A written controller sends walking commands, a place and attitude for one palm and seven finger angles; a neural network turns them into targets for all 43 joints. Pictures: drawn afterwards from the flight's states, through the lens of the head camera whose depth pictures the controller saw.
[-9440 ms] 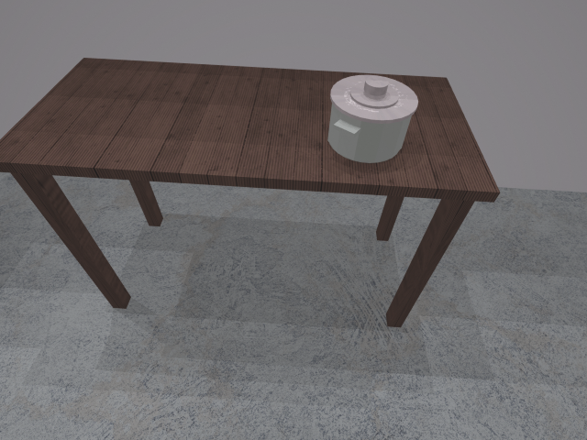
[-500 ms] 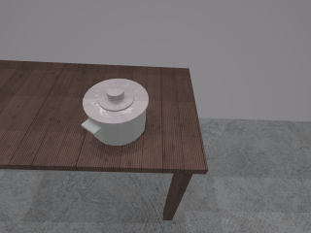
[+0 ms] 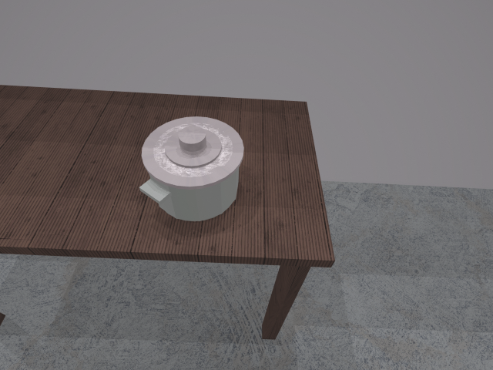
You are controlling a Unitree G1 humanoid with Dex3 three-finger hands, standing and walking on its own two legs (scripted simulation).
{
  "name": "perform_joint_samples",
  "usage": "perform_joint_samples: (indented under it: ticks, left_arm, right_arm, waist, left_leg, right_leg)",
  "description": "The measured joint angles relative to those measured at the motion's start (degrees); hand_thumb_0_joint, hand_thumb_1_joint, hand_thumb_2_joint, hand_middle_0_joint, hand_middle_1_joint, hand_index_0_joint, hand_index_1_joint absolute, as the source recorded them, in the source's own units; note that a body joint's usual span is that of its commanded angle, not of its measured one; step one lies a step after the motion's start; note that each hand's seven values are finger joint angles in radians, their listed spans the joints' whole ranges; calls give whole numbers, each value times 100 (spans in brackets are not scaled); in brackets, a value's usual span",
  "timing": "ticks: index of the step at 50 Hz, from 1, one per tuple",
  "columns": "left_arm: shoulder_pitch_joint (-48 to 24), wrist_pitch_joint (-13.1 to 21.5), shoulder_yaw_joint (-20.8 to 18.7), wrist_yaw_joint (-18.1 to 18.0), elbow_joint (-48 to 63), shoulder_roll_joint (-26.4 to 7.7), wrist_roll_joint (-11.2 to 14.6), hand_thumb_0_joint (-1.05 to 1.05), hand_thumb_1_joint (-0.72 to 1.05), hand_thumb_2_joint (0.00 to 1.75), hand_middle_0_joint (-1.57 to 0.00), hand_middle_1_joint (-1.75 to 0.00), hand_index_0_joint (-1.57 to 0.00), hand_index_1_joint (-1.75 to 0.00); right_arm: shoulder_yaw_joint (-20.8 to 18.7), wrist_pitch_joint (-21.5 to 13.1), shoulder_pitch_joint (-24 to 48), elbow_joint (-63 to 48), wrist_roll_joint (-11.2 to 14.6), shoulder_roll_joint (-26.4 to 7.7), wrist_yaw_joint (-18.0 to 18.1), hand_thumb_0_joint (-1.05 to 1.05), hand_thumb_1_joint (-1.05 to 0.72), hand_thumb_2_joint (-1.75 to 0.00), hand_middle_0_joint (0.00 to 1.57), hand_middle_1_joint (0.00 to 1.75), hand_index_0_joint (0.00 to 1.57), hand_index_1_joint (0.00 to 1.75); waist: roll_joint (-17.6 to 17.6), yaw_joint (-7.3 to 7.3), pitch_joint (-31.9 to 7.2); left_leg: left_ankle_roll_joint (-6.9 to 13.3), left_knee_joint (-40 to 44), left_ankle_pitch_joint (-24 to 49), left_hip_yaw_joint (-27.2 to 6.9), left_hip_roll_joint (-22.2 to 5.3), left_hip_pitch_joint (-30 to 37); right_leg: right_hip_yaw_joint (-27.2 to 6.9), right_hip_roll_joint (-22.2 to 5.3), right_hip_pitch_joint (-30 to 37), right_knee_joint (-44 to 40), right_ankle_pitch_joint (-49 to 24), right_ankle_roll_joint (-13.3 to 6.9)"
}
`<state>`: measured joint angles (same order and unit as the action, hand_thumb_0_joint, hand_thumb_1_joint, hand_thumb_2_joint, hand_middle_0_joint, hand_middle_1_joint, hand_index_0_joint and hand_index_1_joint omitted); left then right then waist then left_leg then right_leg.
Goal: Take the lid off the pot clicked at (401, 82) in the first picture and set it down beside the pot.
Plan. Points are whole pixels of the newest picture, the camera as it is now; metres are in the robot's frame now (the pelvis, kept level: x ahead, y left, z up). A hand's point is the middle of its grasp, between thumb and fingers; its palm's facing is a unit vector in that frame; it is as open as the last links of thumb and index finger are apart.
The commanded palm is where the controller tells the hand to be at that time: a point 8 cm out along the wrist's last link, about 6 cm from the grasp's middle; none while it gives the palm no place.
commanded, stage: look again from close up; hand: left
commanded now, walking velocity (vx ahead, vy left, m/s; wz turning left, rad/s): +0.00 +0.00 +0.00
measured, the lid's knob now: (192, 138) +0.48 +0.14 +0.10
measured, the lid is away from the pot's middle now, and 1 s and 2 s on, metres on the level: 0.00 0.00 0.00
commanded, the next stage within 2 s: lift the closed hand beside the body in 0.70 s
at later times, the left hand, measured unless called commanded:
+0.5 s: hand out of the picture -0.01 +0.18 -0.18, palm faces +0.02 -0.98 -0.19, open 7.3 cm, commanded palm none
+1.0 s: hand out of the picture +0.12 +0.21 -0.07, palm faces +0.17 -0.93 -0.33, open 6.6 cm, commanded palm +0.07 +0.24 -0.04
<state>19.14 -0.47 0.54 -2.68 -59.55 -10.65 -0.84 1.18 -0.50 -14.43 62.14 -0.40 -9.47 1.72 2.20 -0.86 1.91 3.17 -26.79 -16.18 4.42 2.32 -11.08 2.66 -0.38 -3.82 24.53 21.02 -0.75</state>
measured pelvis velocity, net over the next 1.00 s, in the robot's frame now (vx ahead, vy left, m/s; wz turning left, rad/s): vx -0.03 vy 0.01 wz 0.03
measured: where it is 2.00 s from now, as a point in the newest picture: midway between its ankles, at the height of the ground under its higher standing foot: outside the picture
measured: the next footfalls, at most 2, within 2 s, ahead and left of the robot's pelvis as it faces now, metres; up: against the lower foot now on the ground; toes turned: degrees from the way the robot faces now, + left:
none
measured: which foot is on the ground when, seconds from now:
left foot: down 0.00-1.00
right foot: down 0.00-1.00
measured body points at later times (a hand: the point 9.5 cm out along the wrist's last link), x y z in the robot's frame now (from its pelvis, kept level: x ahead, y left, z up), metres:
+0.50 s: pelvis -0.01 +0.00 +0.00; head +0.01 +0.01 +0.45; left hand -0.01 +0.23 -0.16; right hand +0.02 -0.23 -0.15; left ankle -0.02 +0.08 -0.74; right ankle -0.09 -0.10 -0.74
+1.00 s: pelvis -0.03 +0.01 +0.00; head -0.03 -0.02 +0.45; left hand +0.11 +0.26 -0.05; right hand +0.09 -0.22 -0.13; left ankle -0.02 +0.08 -0.74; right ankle -0.09 -0.11 -0.74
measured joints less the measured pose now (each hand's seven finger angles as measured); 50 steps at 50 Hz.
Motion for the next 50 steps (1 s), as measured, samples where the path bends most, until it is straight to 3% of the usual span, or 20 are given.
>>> perform_joint_samples:
  ticks: [41,43,46,48,50]
  left_arm:
    - [-142,75,11,-40,-69,89,-29,0,91,90,-20,-30,-20,-30]
    - [253,-205,82,-135,1433,64,120,1,92,90,-21,-31,-21,-31]
    - [540,-256,90,-467,3417,-36,190,2,93,90,-25,-35,-25,-34]
    - [388,-142,-10,-559,3863,-14,86,2,93,90,-29,-39,-29,-39]
    - [203,-40,-134,-495,3838,59,-12,1,93,90,-34,-45,-34,-45]
  right_arm:
    - [-31,-9,17,39,6,31,7,0,-92,-90,20,30,20,30]
    - [-13,-384,-253,-419,155,-37,-22,1,-92,-90,20,30,20,30]
    - [10,-1001,-431,-803,256,-195,14,1,-92,-90,20,30,20,30]
    - [-44,-1084,-291,-1018,199,-289,-54,1,-92,-90,20,30,20,30]
    - [-138,-956,-24,-1292,141,-329,-176,1,-92,-90,20,30,20,30]
  waist:
    - [-52,34,55]
    - [-94,-50,85]
    - [-241,-101,-85]
    - [-359,-33,-250]
    - [-479,66,-421]
  left_leg:
    - [34,22,134,-29,7,-92]
    - [23,17,134,-37,25,-139]
    - [35,194,281,-93,127,-94]
    - [63,268,365,-118,182,-83]
    - [71,258,414,-113,155,-166]
  right_leg:
    - [33,-6,-45,-93,-144,44]
    - [34,-22,-144,14,-137,27]
    - [65,-106,-192,107,-149,-6]
    - [91,-157,-160,31,-144,48]
    - [88,-134,-249,39,-186,71]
